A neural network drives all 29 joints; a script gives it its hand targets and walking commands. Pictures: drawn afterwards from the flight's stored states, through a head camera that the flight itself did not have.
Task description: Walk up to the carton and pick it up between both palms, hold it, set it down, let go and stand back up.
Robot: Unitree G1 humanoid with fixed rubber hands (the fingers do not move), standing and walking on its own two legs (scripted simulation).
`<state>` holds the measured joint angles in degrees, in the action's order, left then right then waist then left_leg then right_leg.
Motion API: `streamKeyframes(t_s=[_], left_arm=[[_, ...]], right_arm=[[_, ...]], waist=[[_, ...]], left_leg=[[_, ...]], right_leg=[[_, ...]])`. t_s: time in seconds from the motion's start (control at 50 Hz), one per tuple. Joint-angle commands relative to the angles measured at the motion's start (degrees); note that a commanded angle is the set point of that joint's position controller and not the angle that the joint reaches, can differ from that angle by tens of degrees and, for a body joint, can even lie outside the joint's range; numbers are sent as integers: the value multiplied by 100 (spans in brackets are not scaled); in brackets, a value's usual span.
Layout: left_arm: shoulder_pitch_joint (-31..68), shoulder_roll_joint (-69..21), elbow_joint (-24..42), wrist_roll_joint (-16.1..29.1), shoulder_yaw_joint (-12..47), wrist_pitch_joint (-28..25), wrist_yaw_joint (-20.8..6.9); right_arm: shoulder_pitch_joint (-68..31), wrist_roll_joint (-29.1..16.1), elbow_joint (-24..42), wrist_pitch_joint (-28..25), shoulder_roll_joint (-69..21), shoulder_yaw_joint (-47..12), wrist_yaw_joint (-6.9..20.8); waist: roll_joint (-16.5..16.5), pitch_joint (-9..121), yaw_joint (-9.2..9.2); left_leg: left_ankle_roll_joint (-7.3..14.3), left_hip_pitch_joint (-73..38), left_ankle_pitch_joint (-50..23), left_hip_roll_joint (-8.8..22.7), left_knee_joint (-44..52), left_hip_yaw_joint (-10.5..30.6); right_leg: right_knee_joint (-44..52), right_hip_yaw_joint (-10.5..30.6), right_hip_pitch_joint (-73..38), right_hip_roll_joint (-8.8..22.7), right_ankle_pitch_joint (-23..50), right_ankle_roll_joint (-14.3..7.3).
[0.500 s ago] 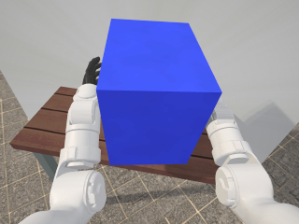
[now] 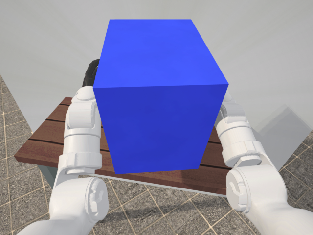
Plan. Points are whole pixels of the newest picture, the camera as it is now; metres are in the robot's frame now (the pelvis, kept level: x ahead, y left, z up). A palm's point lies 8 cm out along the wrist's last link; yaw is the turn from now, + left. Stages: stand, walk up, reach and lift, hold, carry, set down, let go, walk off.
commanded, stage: reach and lift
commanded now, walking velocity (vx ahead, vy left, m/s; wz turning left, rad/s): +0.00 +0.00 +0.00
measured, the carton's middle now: (154, 94) +0.39 -0.02 +0.20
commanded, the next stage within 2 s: hold in 0.62 s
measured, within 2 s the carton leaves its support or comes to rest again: neither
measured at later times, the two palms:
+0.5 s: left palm (89, 88) +0.39 +0.13 +0.22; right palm (212, 80) +0.39 -0.17 +0.24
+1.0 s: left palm (85, 78) +0.38 +0.13 +0.26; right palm (216, 69) +0.38 -0.17 +0.27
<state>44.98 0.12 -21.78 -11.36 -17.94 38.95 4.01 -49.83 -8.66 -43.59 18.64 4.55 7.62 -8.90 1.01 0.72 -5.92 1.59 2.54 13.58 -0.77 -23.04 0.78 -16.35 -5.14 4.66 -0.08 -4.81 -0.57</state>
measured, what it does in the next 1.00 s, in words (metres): stands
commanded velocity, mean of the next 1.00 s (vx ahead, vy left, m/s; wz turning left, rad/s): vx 0.00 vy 0.00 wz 0.00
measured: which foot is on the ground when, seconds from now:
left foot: down 0.00-1.00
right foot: down 0.00-1.00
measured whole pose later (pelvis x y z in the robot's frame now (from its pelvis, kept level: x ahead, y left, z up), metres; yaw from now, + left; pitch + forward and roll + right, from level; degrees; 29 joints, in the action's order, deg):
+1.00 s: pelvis +0.00 -0.01 +0.00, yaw +0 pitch -6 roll -1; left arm 49.7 1.5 -22.3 -9.7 -20.1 46.6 5.1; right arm -58.6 -15.2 -46.3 28.3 8.3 3.3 -11.8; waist -0.6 5.2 -4.1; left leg 0.9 4.3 13.7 -0.3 -23.6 1.3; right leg -17.0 -3.6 6.6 -1.3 -4.9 -1.2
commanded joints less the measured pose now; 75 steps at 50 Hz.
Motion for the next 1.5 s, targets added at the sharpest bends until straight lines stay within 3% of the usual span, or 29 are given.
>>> streamKeyframes(t_s=[0.0,0.16,0.22,0.4,0.54,0.6,0.74,0.84,0.98,1.12,1.22,1.3,1.4,1.48], left_arm=[[4804,-3667,645,730,2702,-344,-703],[4816,-3675,861,722,2737,-246,-685],[4659,-3626,628,625,2573,-110,-686],[5044,-3700,1505,996,3082,-78,-572],[4994,-3441,1316,830,2862,144,-733],[5150,-3463,1242,859,2852,168,-758],[5561,-3392,848,861,2579,168,-759],[5744,-3280,701,863,2401,186,-748],[5752,-3246,556,937,2284,288,-791],[5972,-3220,426,992,2239,300,-861],[6012,-3153,605,1026,2276,292,-875],[5909,-3204,1044,1103,2473,320,-866],[5582,-3163,1482,1185,2606,429,-872],[5541,-3072,1448,1058,2561,531,-911]], right_arm=[[-5015,-609,1678,-249,-3821,-1957,542],[-5064,-889,1807,-158,-3794,-2109,502],[-5088,-985,1774,19,-3891,-2085,462],[-5113,-1426,2373,272,-4073,-2449,349],[-4909,-1343,2029,589,-3896,-2240,272],[-5175,-1389,2105,627,-3951,-2252,267],[-5622,-1342,1783,744,-4086,-2101,345],[-5717,-1433,1473,869,-4198,-2087,361],[-5863,-1625,1570,1012,-4203,-2086,290],[-5988,-1588,1511,1137,-4215,-1902,238],[-5825,-1723,1467,1234,-4223,-1967,196],[-5736,-1952,1838,1272,-4211,-2180,123],[-5544,-2171,2412,1368,-4168,-2460,9],[-5407,-2093,2332,1479,-4044,-2412,0]], waist=[[-291,2606,-63],[-309,2634,-47],[-229,2282,-11],[-408,3129,-79],[-398,2640,-121],[-406,2692,-124],[-330,2566,75],[-246,2528,176],[-148,2652,227],[-189,2604,136],[-284,2637,96],[-439,3054,49],[-366,3247,62],[-388,2762,50]], left_leg=[[-382,293,-1556,-5,447,143],[-422,152,-2039,-24,316,161],[-351,382,-1757,-18,431,203],[-453,65,-2582,-43,85,304],[-424,464,-1737,-87,332,208],[-426,529,-1724,-82,340,216],[-311,964,-965,-81,548,162],[-244,1092,-802,-86,605,172],[-235,1202,-806,-111,583,155],[-226,1404,-431,-129,638,161],[-279,1352,-755,-130,565,182],[-369,1162,-1311,-160,392,233],[-440,901,-1912,-180,214,241],[-436,954,-1630,-148,323,244]], right_leg=[[-44,203,-1506,-301,696,164],[-51,229,-1582,-342,1027,185],[-23,278,-1416,-354,837,142],[-200,367,-1557,-397,1585,180],[-118,396,-1582,-334,1148,208],[-144,395,-1611,-346,1154,201],[-114,386,-1519,-336,496,167],[-133,450,-1556,-309,455,188],[-106,504,-1641,-319,518,191],[-87,546,-1562,-278,245,211],[-150,528,-1665,-289,589,236],[-261,548,-1828,-301,1134,256],[-324,517,-1981,-356,1738,280],[-217,503,-1769,-354,1375,257]])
